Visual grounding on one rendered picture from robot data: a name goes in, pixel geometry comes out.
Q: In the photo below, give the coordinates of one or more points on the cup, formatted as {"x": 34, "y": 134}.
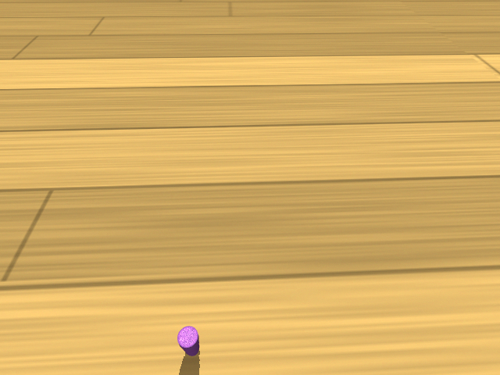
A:
{"x": 188, "y": 339}

